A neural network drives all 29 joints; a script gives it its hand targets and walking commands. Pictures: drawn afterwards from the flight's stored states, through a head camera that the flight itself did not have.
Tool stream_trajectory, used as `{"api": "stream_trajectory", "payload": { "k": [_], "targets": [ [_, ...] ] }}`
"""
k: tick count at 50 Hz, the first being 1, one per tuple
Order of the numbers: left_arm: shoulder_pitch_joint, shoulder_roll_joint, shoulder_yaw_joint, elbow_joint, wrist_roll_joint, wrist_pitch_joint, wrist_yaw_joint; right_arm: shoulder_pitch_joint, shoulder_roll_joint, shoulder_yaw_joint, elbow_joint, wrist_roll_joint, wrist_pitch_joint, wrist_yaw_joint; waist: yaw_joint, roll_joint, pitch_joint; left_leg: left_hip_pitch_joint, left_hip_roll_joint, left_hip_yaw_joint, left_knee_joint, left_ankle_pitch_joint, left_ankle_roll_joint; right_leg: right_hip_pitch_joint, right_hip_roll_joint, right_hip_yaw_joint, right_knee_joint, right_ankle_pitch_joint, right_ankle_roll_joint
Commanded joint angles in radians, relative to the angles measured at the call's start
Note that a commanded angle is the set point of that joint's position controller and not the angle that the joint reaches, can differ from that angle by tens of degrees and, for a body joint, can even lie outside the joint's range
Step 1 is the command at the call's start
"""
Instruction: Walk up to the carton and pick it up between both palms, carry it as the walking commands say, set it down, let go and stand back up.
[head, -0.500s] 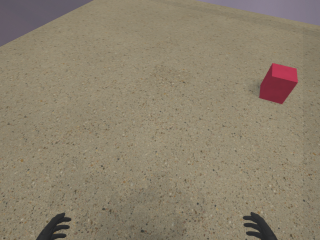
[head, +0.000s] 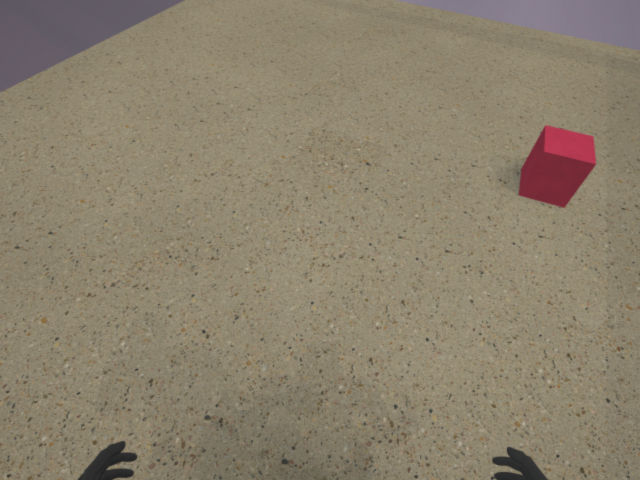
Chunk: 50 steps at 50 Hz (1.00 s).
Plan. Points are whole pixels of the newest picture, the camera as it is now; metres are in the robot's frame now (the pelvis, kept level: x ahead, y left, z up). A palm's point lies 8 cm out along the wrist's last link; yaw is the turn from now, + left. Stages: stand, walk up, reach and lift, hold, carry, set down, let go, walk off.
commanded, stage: stand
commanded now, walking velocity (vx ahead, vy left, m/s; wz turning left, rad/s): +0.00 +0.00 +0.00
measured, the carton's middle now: (554, 166) +1.47 -1.06 -0.63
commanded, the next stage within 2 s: walk up in 1.72 s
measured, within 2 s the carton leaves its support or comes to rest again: neither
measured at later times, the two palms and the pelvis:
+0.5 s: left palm out of the picture +0.10 +0.29 -0.11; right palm out of the picture +0.10 -0.28 -0.10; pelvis +0.00 +0.00 +0.00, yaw +0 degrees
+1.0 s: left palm out of the picture +0.09 +0.29 -0.11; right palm out of the picture +0.08 -0.29 -0.11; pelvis -0.01 +0.00 +0.00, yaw +0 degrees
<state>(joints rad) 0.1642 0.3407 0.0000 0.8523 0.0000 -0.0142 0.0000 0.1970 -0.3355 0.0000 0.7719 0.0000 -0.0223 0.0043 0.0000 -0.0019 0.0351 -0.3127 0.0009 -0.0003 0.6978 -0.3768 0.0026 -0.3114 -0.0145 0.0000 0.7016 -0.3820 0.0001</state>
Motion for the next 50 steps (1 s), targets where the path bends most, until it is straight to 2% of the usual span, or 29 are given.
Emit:
{"api": "stream_trajectory", "payload": {
  "k": [1, 4, 5, 6, 9, 11, 14, 16, 17, 18, 19, 21, 22, 23, 26, 29, 30, 32, 33, 34, 36, 37, 39, 40, 41, 42, 44, 47, 50],
  "targets": [
    [-0.067, 0.195, 0.062, -0.047, 0.023, -0.04, 0.013, -0.065, -0.219, -0.068, -0.017, -0.023, -0.03, -0.014, 0.007, -0.046, -0.058, 0.038, 0.091, -0.083, -0.122, 0.267, 0.071, 0.048, -0.107, 0.098, -0.155, 0.291, -0.077],
    [-0.066, 0.214, 0.053, -0.03, 0.02, -0.043, 0.015, -0.042, -0.208, -0.061, 0.004, -0.021, -0.028, -0.01, -0.008, -0.017, -0.064, 0.046, 0.092, -0.084, -0.107, 0.314, 0.067, 0.044, -0.099, 0.093, -0.133, 0.331, -0.072],
    [-0.082, 0.2, 0.056, -0.038, 0.021, -0.043, 0.014, -0.058, -0.202, -0.055, 0.008, -0.022, -0.022, -0.015, 0.0, -0.013, -0.06, 0.045, 0.09, -0.072, -0.113, 0.296, 0.068, 0.039, -0.102, 0.106, -0.15, 0.323, -0.075],
    [-0.09, 0.215, 0.058, -0.047, 0.021, -0.042, 0.016, -0.075, -0.2, -0.056, -0.001, -0.017, -0.021, -0.014, -0.007, -0.054, -0.07, 0.053, 0.089, -0.071, -0.112, 0.305, 0.064, 0.032, -0.091, 0.088, -0.143, 0.317, -0.071],
    [-0.087, 0.203, 0.053, -0.026, 0.019, -0.039, 0.01, -0.058, -0.211, -0.06, 0.015, -0.019, -0.03, -0.013, -0.012, -0.066, -0.041, 0.046, 0.085, -0.076, -0.118, 0.265, 0.057, 0.015, -0.1, 0.104, -0.172, 0.268, -0.071],
    [-0.089, 0.215, 0.059, -0.013, 0.021, -0.037, 0.02, -0.076, -0.209, -0.061, 0.025, -0.02, -0.026, -0.014, 0.0, -0.011, -0.037, 0.027, 0.089, -0.084, -0.13, 0.298, 0.064, 0.037, -0.104, 0.097, -0.167, 0.292, -0.068],
    [-0.069, 0.208, 0.056, 0.005, 0.021, -0.032, 0.016, -0.075, -0.218, -0.056, 0.03, -0.028, -0.023, -0.018, 0.003, -0.013, -0.057, 0.043, 0.101, -0.097, -0.142, 0.31, 0.069, 0.055, -0.083, 0.071, -0.153, 0.301, -0.061],
    [-0.095, 0.224, 0.061, 0.009, 0.016, -0.042, 0.014, -0.075, -0.214, -0.056, 0.05, -0.01, -0.025, -0.013, 0.002, -0.06, -0.048, 0.039, 0.089, -0.082, -0.148, 0.289, 0.064, 0.049, -0.097, 0.088, -0.164, 0.309, -0.066],
    [-0.099, 0.22, 0.057, 0.012, 0.017, -0.038, 0.008, -0.077, -0.209, -0.05, 0.046, -0.017, -0.024, -0.015, 0.004, -0.032, -0.049, 0.044, 0.095, -0.078, -0.136, 0.307, 0.062, 0.053, -0.103, 0.102, -0.172, 0.307, -0.065],
    [-0.088, 0.203, 0.052, 0.023, 0.02, -0.043, 0.008, -0.071, -0.223, -0.056, 0.059, -0.012, -0.024, -0.012, 0.002, -0.059, -0.056, 0.066, 0.089, -0.085, -0.136, 0.294, 0.055, 0.052, -0.108, 0.107, -0.186, 0.311, -0.072],
    [-0.106, 0.212, 0.055, 0.019, 0.019, -0.035, 0.01, -0.062, -0.227, -0.06, 0.06, -0.016, -0.021, -0.019, -0.006, -0.022, -0.039, 0.053, 0.094, -0.086, -0.134, 0.31, 0.061, 0.046, -0.113, 0.105, -0.184, 0.331, -0.071],
    [-0.093, 0.191, 0.048, 0.035, 0.018, -0.041, 0.012, -0.084, -0.207, -0.057, 0.054, -0.021, -0.023, -0.017, -0.003, -0.06, -0.072, 0.082, 0.101, -0.091, -0.129, 0.335, 0.065, 0.051, -0.099, 0.09, -0.173, 0.347, -0.066],
    [-0.095, 0.225, 0.054, 0.038, 0.021, -0.041, 0.015, -0.049, -0.201, -0.053, 0.061, -0.018, -0.018, -0.02, -0.015, -0.042, -0.034, 0.077, 0.093, -0.076, -0.132, 0.326, 0.057, 0.022, -0.11, 0.107, -0.191, 0.337, -0.073],
    [-0.083, 0.204, 0.048, 0.042, 0.015, -0.04, 0.009, -0.061, -0.234, -0.062, 0.078, -0.021, -0.02, -0.02, 0.002, -0.017, -0.054, 0.066, 0.1, -0.089, -0.131, 0.318, 0.065, 0.057, -0.095, 0.094, -0.178, 0.336, -0.066],
    [-0.091, 0.227, 0.058, 0.051, 0.023, -0.039, 0.017, -0.074, -0.197, -0.051, 0.074, -0.016, -0.016, -0.015, 0.0, -0.067, -0.072, 0.069, 0.097, -0.084, -0.136, 0.318, 0.061, 0.072, -0.108, 0.1, -0.183, 0.347, -0.07],
    [-0.101, 0.222, 0.059, 0.065, 0.013, -0.027, 0.016, -0.052, -0.21, -0.047, 0.088, -0.019, -0.025, -0.019, -0.005, -0.006, -0.05, 0.07, 0.097, -0.092, -0.155, 0.318, 0.065, 0.053, -0.1, 0.111, -0.182, 0.321, -0.071],
    [-0.113, 0.212, 0.054, 0.06, 0.017, -0.032, 0.017, -0.069, -0.198, -0.052, 0.09, -0.015, -0.024, -0.016, -0.007, -0.034, -0.041, 0.051, 0.102, -0.091, -0.15, 0.34, 0.064, 0.069, -0.105, 0.095, -0.184, 0.35, -0.068],
    [-0.096, 0.204, 0.045, 0.069, 0.014, -0.026, 0.017, -0.068, -0.228, -0.054, 0.089, -0.023, -0.024, -0.021, -0.002, -0.018, -0.02, 0.059, 0.104, -0.093, -0.164, 0.318, 0.067, 0.061, -0.093, 0.091, -0.192, 0.345, -0.062],
    [-0.1, 0.207, 0.05, 0.065, 0.013, -0.031, 0.011, -0.073, -0.212, -0.052, 0.089, -0.019, -0.02, -0.02, 0.006, -0.043, -0.069, 0.087, 0.107, -0.085, -0.158, 0.341, 0.063, 0.08, -0.102, 0.103, -0.19, 0.353, -0.067],
    [-0.116, 0.199, 0.046, 0.072, 0.016, -0.033, 0.015, -0.088, -0.214, -0.052, 0.092, -0.018, -0.022, -0.02, -0.004, -0.028, -0.062, 0.088, 0.109, -0.087, -0.155, 0.367, 0.063, 0.069, -0.102, 0.108, -0.183, 0.38, -0.069],
    [-0.097, 0.198, 0.044, 0.073, 0.014, -0.035, 0.012, -0.053, -0.197, -0.044, 0.102, -0.011, -0.027, -0.019, -0.012, -0.049, -0.101, 0.118, 0.1, -0.084, -0.143, 0.37, 0.059, 0.082, -0.105, 0.099, -0.177, 0.401, -0.069],
    [-0.113, 0.212, 0.047, 0.083, 0.014, -0.031, 0.013, -0.08, -0.207, -0.045, 0.105, -0.019, -0.02, -0.022, 0.002, -0.027, -0.054, 0.101, 0.103, -0.082, -0.165, 0.384, 0.055, 0.056, -0.096, 0.094, -0.177, 0.388, -0.063],
    [-0.104, 0.204, 0.041, 0.093, 0.013, -0.028, 0.015, -0.072, -0.22, -0.049, 0.11, -0.018, -0.018, -0.022, 0.006, -0.046, -0.047, 0.079, 0.106, -0.088, -0.163, 0.346, 0.058, 0.065, -0.105, 0.099, -0.194, 0.336, -0.069],
    [-0.104, 0.213, 0.048, 0.1, 0.022, -0.029, 0.018, -0.07, -0.218, -0.05, 0.107, -0.018, -0.02, -0.023, -0.012, -0.069, -0.053, 0.101, 0.097, -0.077, -0.169, 0.333, 0.052, 0.049, -0.104, 0.107, -0.195, 0.323, -0.071],
    [-0.108, 0.212, 0.051, 0.097, 0.012, -0.025, 0.015, -0.062, -0.228, -0.049, 0.116, -0.021, -0.022, -0.026, -0.003, -0.031, -0.042, 0.078, 0.113, -0.111, -0.189, 0.329, 0.064, 0.053, -0.091, 0.102, -0.192, 0.303, -0.062],
    [-0.117, 0.211, 0.052, 0.092, 0.015, -0.025, 0.015, -0.092, -0.221, -0.05, 0.111, -0.02, -0.023, -0.024, 0.009, 0.001, -0.046, 0.042, 0.109, -0.102, -0.187, 0.304, 0.062, 0.086, -0.084, 0.089, -0.183, 0.308, -0.061],
    [-0.102, 0.214, 0.053, 0.101, 0.014, -0.026, 0.013, -0.063, -0.217, -0.044, 0.121, -0.024, -0.022, -0.026, 0.012, -0.039, -0.018, 0.043, 0.109, -0.107, -0.193, 0.303, 0.066, 0.074, -0.092, 0.094, -0.196, 0.296, -0.061],
    [-0.125, 0.218, 0.05, 0.111, 0.023, -0.026, 0.019, -0.079, -0.21, -0.055, 0.115, -0.023, -0.022, -0.023, -0.013, -0.029, -0.017, 0.073, 0.106, -0.095, -0.179, 0.319, 0.06, 0.044, -0.105, 0.111, -0.211, 0.309, -0.064],
    [-0.098, 0.198, 0.046, 0.12, 0.014, -0.025, 0.014, -0.065, -0.223, -0.051, 0.126, -0.022, -0.019, -0.024, 0.008, -0.018, -0.015, 0.036, 0.106, -0.101, -0.179, 0.343, 0.062, 0.087, -0.094, 0.096, -0.196, 0.329, -0.069]
  ]
}}
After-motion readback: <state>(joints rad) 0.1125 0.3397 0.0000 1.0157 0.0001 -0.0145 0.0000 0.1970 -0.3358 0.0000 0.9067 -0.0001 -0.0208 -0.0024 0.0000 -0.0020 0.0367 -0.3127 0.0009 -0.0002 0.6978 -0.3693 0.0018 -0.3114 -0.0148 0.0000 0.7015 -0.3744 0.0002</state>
